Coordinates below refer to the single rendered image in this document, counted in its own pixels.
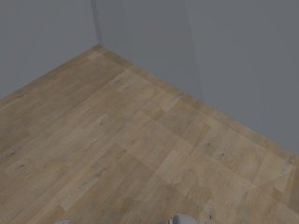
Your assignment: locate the robot right thigh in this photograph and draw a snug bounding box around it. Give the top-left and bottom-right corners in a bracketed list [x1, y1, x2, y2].
[168, 214, 198, 224]

